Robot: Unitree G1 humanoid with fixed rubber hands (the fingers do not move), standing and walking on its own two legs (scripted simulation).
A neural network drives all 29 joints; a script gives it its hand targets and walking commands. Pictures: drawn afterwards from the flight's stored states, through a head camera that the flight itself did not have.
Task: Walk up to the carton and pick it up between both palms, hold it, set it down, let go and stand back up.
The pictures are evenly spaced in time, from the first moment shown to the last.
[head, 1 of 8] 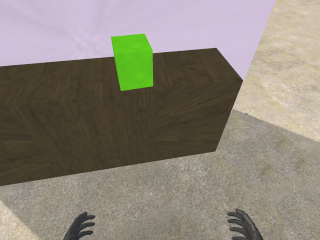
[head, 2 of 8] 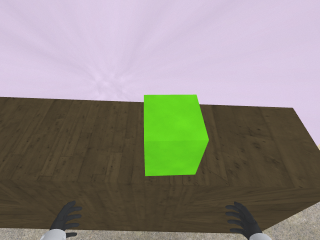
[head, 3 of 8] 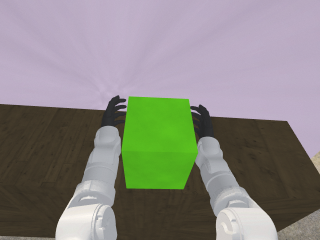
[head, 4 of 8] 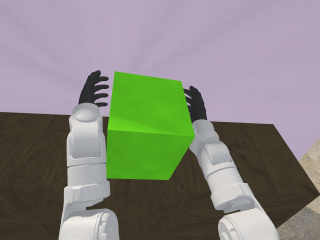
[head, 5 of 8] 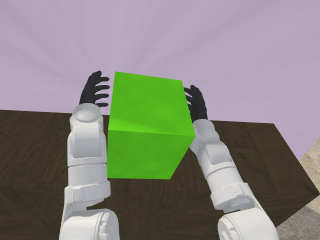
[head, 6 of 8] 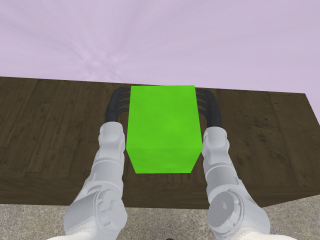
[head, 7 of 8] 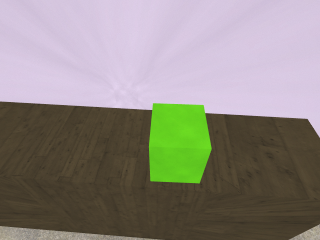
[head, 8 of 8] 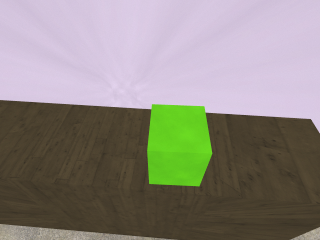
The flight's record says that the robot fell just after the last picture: no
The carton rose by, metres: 0.18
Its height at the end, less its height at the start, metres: +0.00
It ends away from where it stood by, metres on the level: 0.02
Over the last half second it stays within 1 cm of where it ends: yes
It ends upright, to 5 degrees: yes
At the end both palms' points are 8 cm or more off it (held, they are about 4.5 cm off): yes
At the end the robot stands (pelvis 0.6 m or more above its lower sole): yes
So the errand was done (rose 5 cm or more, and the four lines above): yes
